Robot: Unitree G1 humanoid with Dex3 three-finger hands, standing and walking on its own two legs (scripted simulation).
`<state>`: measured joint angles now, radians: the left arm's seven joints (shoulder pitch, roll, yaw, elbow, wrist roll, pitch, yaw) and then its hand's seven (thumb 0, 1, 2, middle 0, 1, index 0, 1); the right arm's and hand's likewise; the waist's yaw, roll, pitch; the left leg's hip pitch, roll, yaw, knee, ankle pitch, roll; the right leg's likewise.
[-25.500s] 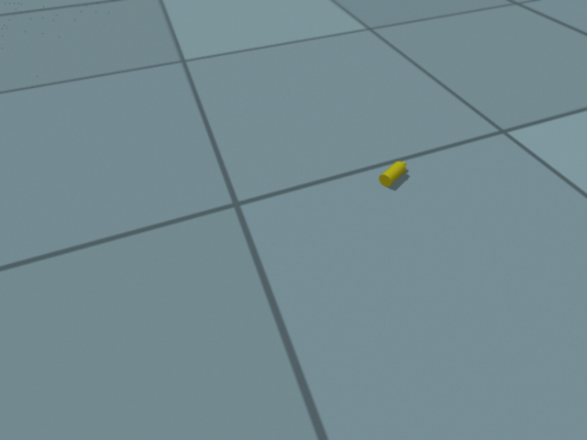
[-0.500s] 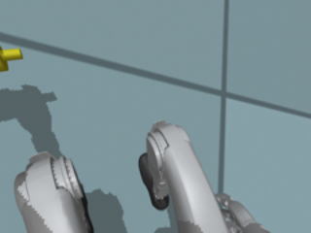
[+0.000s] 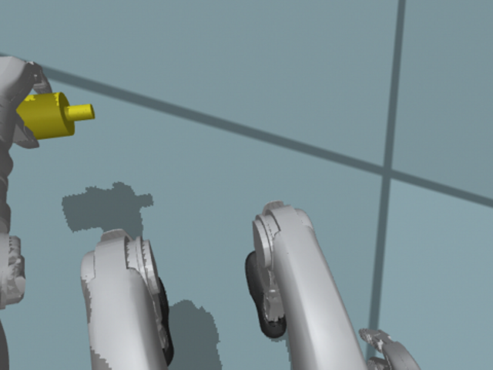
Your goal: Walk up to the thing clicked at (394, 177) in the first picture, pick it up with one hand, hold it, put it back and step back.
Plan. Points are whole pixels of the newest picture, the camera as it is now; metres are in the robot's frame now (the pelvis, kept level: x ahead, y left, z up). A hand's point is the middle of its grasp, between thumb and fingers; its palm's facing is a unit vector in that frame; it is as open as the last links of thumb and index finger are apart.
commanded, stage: lift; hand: left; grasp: from above
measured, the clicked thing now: (32, 117) +0.52 +0.29 -0.15
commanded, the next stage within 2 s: hold in 1.28 s
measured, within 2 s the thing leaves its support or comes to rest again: neither
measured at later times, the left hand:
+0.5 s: hand out of the picture +0.41 +0.29 +0.08, palm faces -0.44 -0.12 -0.89, open 9.6 cm
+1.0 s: hand out of the picture +0.36 +0.27 +0.24, palm faces -0.43 -0.12 -0.89, open 9.5 cm
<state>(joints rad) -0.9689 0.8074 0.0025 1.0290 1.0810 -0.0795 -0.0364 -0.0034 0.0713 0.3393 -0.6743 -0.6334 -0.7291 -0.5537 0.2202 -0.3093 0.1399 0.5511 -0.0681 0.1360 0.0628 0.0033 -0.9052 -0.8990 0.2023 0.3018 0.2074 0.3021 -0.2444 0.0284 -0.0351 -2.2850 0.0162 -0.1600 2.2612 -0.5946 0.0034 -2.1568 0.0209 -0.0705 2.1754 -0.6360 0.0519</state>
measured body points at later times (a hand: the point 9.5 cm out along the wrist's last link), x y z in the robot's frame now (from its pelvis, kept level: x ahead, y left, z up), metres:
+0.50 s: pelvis +0.00 +0.00 +0.15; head +0.16 +0.04 +0.57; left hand +0.42 +0.29 +0.13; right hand +0.14 -0.25 +0.02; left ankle +0.09 +0.13 -0.33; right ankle +0.11 -0.14 -0.33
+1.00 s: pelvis +0.04 +0.00 +0.31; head +0.11 +0.01 +0.76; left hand +0.38 +0.27 +0.29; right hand +0.17 -0.26 +0.19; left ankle +0.09 +0.13 -0.33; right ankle +0.11 -0.14 -0.33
